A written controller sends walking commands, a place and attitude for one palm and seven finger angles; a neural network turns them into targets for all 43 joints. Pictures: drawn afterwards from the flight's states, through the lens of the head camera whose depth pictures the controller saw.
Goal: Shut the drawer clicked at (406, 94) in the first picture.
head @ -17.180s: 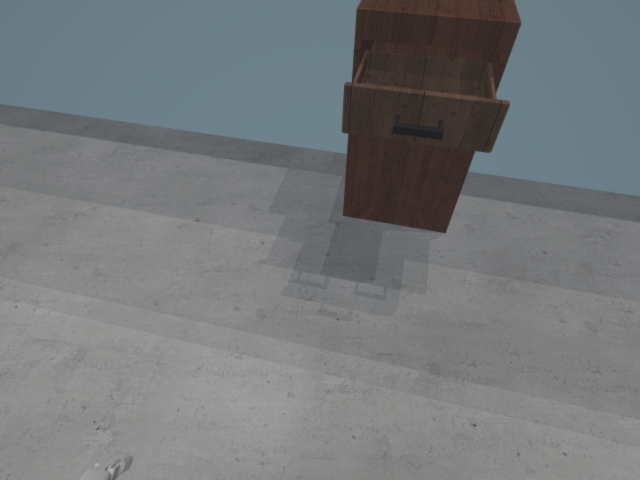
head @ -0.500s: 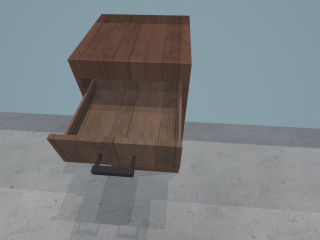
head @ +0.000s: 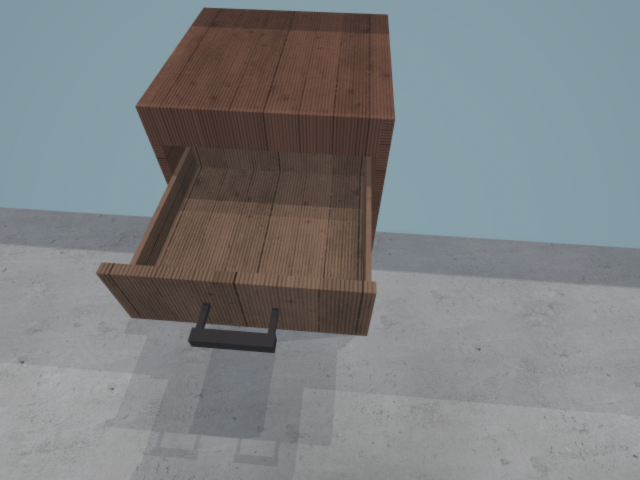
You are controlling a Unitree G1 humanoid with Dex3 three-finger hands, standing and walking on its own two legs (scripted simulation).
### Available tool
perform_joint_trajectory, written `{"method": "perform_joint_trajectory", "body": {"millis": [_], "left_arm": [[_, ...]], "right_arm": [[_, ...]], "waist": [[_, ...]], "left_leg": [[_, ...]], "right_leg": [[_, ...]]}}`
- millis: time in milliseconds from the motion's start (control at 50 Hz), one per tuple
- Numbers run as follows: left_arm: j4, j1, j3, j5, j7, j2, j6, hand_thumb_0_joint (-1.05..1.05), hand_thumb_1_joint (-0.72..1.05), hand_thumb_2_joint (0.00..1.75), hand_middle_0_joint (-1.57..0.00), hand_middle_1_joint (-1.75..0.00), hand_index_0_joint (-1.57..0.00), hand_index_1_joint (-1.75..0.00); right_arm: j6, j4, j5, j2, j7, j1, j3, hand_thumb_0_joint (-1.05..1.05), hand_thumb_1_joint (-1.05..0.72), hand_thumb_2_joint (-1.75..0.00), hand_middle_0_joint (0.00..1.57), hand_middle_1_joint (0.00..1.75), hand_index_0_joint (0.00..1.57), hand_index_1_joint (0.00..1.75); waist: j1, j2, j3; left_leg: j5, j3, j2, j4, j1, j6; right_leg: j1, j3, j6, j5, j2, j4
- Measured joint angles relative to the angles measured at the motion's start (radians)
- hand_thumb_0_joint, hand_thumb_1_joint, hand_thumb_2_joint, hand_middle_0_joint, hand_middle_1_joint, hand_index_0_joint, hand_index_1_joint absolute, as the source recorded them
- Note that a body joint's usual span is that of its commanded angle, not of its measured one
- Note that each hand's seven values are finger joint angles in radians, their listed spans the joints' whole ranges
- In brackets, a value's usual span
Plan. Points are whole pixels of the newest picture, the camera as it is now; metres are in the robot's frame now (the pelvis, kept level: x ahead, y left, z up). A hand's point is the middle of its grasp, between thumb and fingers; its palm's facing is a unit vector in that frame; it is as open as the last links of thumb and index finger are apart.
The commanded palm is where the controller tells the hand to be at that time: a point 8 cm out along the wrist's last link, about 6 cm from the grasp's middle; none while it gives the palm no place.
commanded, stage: come to a stop and stand still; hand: left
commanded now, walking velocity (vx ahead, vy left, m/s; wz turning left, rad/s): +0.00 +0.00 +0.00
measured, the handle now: (236, 326) +0.34 +0.15 -0.07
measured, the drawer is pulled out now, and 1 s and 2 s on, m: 0.30 0.30 0.30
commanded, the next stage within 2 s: look again from close up in 0.18 s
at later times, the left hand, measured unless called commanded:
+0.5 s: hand out of the picture +0.01 +0.17 -0.17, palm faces +0.02 -0.98 -0.21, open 7.4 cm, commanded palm none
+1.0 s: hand out of the picture +0.12 +0.19 -0.09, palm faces +0.22 -0.95 -0.24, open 7.1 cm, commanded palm +0.10 +0.21 -0.06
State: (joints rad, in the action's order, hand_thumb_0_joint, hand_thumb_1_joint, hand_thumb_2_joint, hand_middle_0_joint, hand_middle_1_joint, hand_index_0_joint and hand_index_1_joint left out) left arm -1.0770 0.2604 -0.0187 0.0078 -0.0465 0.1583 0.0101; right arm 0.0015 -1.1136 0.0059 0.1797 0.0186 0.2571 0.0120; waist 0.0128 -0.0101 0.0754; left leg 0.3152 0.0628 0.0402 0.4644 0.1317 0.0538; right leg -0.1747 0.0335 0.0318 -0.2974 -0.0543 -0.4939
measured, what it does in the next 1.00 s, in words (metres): stands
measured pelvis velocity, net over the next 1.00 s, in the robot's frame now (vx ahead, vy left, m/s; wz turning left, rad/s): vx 0.00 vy -0.01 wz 0.01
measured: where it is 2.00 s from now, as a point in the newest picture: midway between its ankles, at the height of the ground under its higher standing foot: outside the picture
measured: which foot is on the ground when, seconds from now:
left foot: down 0.00-1.00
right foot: down 0.00-1.00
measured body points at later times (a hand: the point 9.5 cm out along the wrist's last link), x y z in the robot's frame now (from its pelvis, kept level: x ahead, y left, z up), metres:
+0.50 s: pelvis +0.01 +0.00 +0.00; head +0.03 -0.01 +0.45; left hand +0.01 +0.22 -0.16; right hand +0.02 -0.23 -0.16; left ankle -0.04 +0.08 -0.74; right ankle -0.02 -0.14 -0.74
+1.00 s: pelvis +0.00 -0.01 +0.00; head +0.01 -0.02 +0.45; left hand +0.11 +0.24 -0.07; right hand +0.04 -0.25 -0.14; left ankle -0.04 +0.08 -0.74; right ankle -0.02 -0.14 -0.74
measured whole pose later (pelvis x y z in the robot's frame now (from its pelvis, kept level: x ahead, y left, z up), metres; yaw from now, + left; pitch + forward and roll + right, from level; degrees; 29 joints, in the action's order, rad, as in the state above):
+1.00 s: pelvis +0.00 -0.01 +0.00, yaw +1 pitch +0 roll +2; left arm -0.35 0.47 0.01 -0.11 -0.12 0.20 0.00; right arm -0.22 -0.96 -0.03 0.19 0.06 0.35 0.00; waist 0.00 0.01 -0.01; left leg 0.31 0.06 0.05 0.48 0.18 0.04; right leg -0.24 0.04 0.01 -0.34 -0.07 -0.57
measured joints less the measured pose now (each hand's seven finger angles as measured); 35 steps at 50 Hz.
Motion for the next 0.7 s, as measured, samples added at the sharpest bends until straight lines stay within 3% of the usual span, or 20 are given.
{"method": "perform_joint_trajectory", "body": {"millis": [700], "left_arm": [[-0.035, 0.022, 0.010, 0.002, -0.005, -0.021, -0.009, 0.00, 0.91, 0.90, -0.20, -0.30, -0.20, -0.30]], "right_arm": [[-0.010, -0.039, -0.004, -0.028, 0.011, 0.000, -0.007, 0.01, -0.91, -0.90, 0.20, 0.30, 0.20, 0.30]], "waist": [[-0.009, 0.004, -0.018]], "left_leg": [[-0.011, -0.005, -0.002, -0.050, -0.049, -0.007]], "right_leg": [[0.044, 0.005, -0.005, 0.003, 0.004, 0.037]]}}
